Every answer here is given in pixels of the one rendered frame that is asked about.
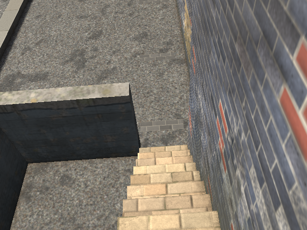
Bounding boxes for stairs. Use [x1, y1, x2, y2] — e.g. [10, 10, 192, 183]
[117, 145, 221, 230]

